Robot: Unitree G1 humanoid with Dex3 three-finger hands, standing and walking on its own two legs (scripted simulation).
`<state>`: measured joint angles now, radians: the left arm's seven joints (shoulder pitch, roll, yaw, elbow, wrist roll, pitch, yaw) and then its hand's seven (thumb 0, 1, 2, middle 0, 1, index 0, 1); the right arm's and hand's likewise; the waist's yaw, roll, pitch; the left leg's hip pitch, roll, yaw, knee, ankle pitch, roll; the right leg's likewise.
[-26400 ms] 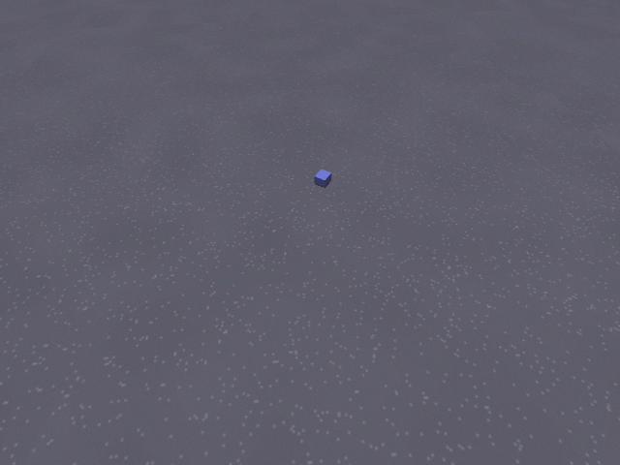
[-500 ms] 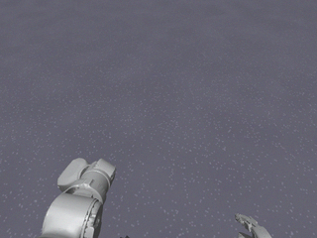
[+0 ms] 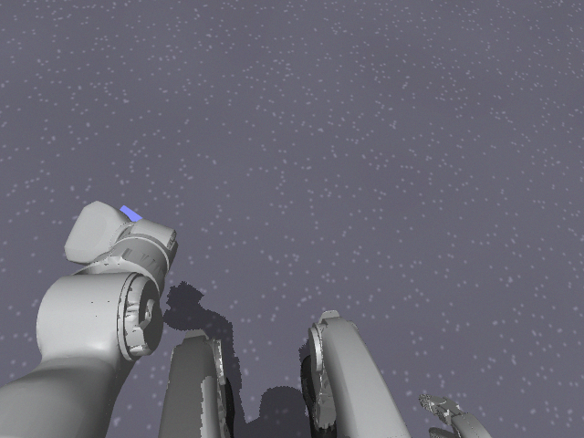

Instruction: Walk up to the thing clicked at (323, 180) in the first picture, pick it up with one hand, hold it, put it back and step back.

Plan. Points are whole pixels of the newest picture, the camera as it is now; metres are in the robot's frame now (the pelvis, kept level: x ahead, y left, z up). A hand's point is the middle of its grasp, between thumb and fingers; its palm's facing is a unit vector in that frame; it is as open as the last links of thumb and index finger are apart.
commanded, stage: crouch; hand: left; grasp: from above
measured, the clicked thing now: (127, 236) +0.44 +0.22 -0.16
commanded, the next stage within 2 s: lower in 1.06 s
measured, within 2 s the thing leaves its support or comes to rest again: neither
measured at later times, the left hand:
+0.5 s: hand (164, 247) +0.46 +0.19 -0.30, palm faces -0.10 -0.46 -0.88, open 8.6 cm
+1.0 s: hand (173, 252) +0.47 +0.19 -0.39, palm faces -0.10 -0.47 -0.88, open 8.5 cm
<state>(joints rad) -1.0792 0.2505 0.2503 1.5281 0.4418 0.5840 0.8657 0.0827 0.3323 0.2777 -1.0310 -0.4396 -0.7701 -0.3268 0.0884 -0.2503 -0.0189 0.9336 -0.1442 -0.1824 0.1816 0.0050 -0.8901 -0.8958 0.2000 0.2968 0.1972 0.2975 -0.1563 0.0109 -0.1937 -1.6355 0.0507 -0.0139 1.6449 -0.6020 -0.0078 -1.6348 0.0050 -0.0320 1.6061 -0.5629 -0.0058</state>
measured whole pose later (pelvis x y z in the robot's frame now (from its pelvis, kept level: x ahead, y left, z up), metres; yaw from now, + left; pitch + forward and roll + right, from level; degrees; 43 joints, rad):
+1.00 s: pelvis -0.02 -0.01 -0.21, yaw -4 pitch +36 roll -5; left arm -1.38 0.61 0.43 1.71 0.56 0.51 0.82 0.06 0.30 0.31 -1.08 -0.41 -0.78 -0.32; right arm 0.12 -0.32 0.05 0.89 -0.21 -0.20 0.36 0.00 -0.91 -0.90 0.20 0.30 0.19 0.30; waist -0.31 0.01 0.06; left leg -2.30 0.05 -0.11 2.35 -0.70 -0.02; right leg -2.28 0.00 -0.10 2.27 -0.63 -0.02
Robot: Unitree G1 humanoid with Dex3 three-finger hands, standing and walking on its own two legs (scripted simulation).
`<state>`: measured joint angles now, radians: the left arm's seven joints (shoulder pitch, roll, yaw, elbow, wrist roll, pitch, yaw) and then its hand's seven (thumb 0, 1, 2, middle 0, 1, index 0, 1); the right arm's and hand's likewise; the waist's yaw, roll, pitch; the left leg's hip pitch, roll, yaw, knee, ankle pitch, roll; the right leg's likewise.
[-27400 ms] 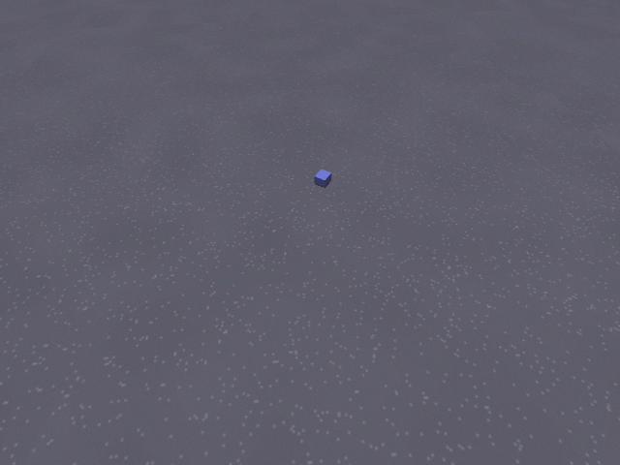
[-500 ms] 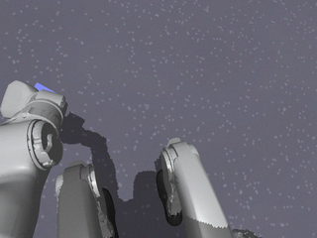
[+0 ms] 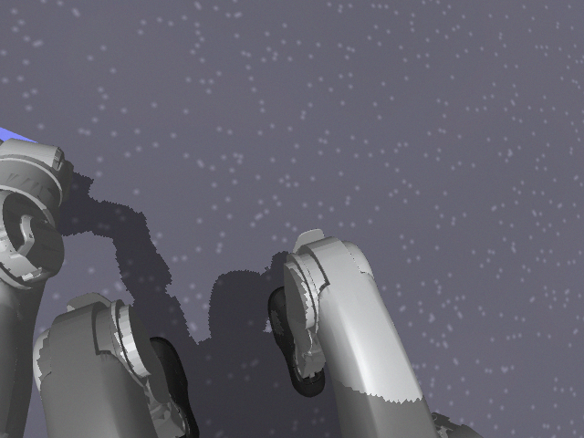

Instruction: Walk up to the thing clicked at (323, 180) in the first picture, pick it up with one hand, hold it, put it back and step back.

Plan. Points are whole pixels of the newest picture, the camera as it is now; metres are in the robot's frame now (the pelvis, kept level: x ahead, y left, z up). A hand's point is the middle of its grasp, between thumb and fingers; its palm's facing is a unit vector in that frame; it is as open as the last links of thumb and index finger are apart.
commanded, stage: crouch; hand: left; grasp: from above
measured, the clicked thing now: (19, 165) +0.51 +0.24 -0.22
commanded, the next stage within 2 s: lower in 0.06 s
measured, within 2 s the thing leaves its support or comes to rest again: rests again in 1.12 s
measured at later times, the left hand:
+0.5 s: hand (42, 176) +0.49 +0.22 -0.23, palm faces -0.11 -0.48 -0.87, open 8.6 cm
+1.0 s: hand (66, 169) +0.51 +0.20 -0.27, palm faces -0.07 -0.48 -0.87, open 8.7 cm
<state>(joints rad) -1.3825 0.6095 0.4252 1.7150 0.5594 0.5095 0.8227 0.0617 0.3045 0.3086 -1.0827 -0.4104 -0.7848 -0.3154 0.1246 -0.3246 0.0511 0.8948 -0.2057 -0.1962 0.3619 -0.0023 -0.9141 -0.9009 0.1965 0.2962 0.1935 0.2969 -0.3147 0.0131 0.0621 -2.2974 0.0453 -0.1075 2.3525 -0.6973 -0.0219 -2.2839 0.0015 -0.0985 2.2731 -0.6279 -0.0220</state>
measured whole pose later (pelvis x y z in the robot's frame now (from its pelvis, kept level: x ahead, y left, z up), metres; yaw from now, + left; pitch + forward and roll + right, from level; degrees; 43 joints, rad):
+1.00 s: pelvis +0.00 +0.01 -0.02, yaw -6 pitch +33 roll -11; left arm -1.48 0.87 0.39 1.82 0.49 0.45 0.94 0.03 0.29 0.39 -1.05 -0.53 -0.72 -0.38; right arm 0.09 -0.43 0.26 0.72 -0.24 -0.21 0.53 0.00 -0.93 -0.91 0.19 0.30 0.19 0.30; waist -0.47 -0.08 0.26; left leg -2.33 0.04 -0.22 2.46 -0.72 -0.02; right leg -2.27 0.01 -0.19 2.31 -0.63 -0.01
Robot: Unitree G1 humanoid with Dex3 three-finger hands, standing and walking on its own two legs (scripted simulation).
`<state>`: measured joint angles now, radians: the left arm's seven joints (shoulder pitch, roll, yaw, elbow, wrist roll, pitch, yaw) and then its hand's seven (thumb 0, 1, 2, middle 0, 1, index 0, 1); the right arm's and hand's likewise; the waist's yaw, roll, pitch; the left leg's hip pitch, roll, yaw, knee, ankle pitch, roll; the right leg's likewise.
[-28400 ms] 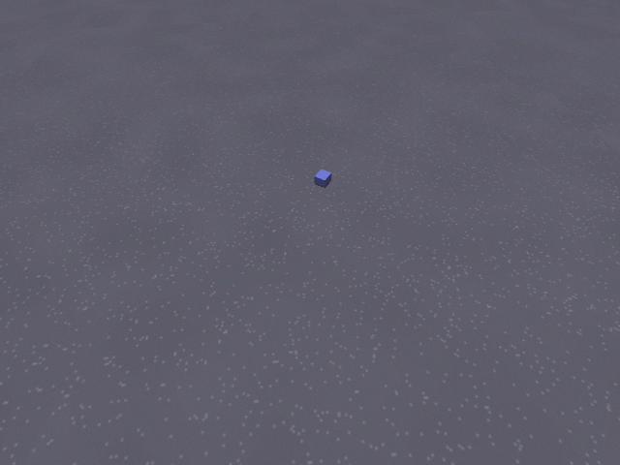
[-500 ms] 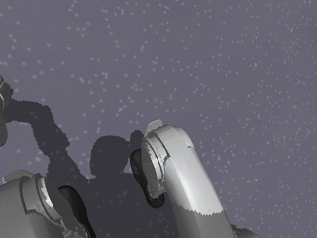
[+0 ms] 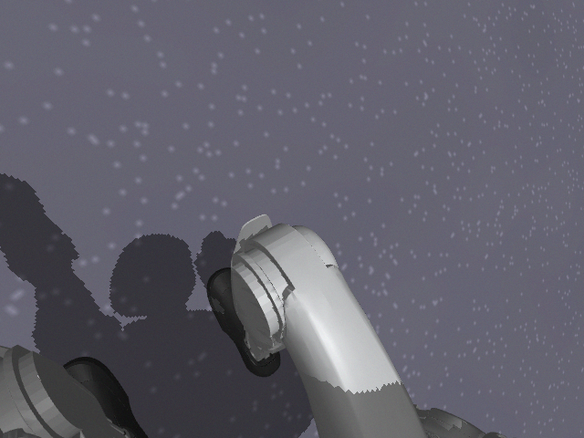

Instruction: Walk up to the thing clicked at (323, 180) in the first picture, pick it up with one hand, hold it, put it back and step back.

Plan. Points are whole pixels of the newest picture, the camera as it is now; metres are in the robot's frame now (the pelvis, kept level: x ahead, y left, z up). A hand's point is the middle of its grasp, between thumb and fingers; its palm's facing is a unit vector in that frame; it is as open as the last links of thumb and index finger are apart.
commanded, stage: rest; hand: left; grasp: from above
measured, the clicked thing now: out of the picture +0.51 +0.26 -0.28
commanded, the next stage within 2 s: open in 0.38 s
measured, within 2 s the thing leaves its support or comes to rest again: rests again in 0.12 s
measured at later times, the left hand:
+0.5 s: hand out of the picture +0.49 +0.26 -0.27, palm faces +0.03 -0.48 -0.88, open 8.7 cm
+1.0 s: hand out of the picture +0.49 +0.25 -0.27, palm faces +0.03 -0.50 -0.87, open 11.9 cm
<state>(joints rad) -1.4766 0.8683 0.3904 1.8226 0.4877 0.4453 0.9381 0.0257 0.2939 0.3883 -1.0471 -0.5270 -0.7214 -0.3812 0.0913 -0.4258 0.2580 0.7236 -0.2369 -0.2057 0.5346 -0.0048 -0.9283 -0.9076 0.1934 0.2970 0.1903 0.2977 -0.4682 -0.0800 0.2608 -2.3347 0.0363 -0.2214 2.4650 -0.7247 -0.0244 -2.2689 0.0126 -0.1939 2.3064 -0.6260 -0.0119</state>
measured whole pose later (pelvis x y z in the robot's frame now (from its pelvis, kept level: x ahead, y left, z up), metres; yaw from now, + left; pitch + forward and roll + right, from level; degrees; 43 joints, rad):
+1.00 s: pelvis +0.00 +0.01 -0.02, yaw -2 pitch +29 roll -15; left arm -1.43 0.95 0.34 1.79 0.37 0.43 0.94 0.00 -0.15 0.71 -0.51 -0.62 -0.41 -0.63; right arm 0.08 -0.46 0.36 0.64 -0.20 -0.20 0.55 0.00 -0.91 -0.91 0.19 0.30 0.19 0.30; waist -0.50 -0.12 0.32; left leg -2.34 0.02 -0.28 2.55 -0.74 -0.02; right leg -2.24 0.01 -0.23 2.35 -0.63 0.01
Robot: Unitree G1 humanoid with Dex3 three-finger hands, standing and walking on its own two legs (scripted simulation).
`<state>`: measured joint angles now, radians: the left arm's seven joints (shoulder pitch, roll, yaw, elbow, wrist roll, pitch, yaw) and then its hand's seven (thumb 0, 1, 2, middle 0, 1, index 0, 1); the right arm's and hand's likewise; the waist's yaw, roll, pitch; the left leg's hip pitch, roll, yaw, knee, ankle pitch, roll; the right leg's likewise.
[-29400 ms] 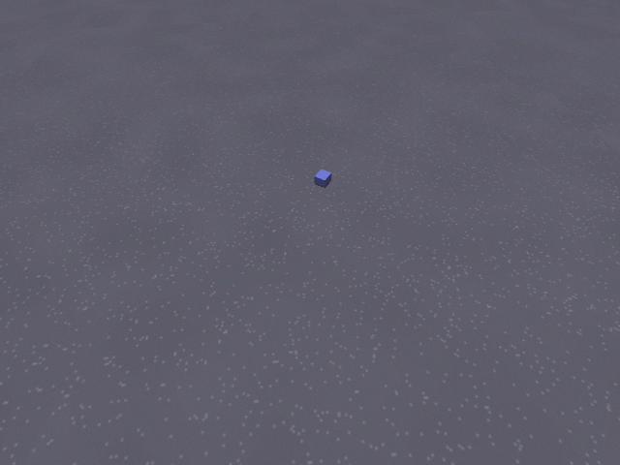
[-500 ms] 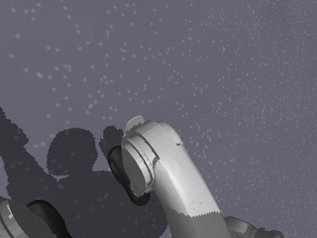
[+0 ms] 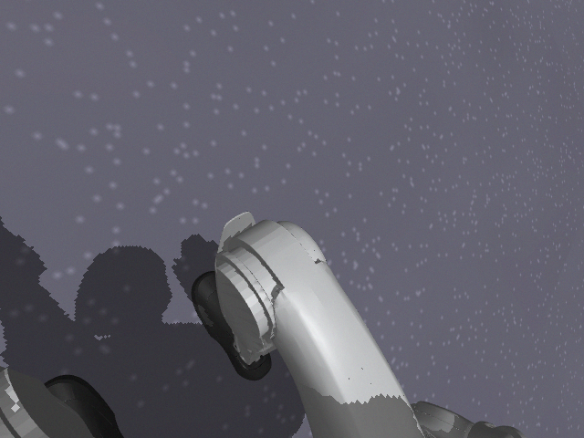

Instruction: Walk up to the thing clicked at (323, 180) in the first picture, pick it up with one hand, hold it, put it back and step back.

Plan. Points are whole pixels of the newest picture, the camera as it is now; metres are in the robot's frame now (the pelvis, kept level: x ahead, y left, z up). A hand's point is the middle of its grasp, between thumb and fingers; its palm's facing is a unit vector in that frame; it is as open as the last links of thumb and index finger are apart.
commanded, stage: open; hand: left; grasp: from above
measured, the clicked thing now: out of the picture +0.51 +0.28 -0.29
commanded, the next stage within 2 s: withdraw in 0.86 s
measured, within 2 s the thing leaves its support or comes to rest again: neither
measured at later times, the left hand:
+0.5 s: hand out of the picture +0.48 +0.27 -0.26, palm faces +0.06 -0.50 -0.87, open 13.4 cm
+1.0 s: hand out of the picture +0.48 +0.27 -0.26, palm faces +0.07 -0.51 -0.86, open 13.7 cm
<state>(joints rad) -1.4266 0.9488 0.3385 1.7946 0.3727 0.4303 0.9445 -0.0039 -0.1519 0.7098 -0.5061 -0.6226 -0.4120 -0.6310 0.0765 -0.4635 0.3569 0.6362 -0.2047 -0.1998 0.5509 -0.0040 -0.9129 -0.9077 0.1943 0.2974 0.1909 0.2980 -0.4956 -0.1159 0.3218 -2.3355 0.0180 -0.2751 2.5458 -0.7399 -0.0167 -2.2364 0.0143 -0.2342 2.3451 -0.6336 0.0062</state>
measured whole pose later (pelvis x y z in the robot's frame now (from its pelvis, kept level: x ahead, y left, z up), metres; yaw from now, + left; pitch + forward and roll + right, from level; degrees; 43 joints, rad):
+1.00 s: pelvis +0.00 +0.00 +0.00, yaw +1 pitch +29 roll -15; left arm -1.43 0.95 0.32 1.77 0.32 0.42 0.93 -0.01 -0.41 0.93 -0.20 -0.84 -0.16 -0.88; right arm 0.05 -0.47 0.37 0.63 -0.21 -0.20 0.56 0.00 -0.90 -0.90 0.19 0.30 0.19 0.30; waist -0.49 -0.12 0.34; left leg -2.32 0.01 -0.28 2.55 -0.76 -0.02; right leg -2.22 0.01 -0.23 2.35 -0.66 0.00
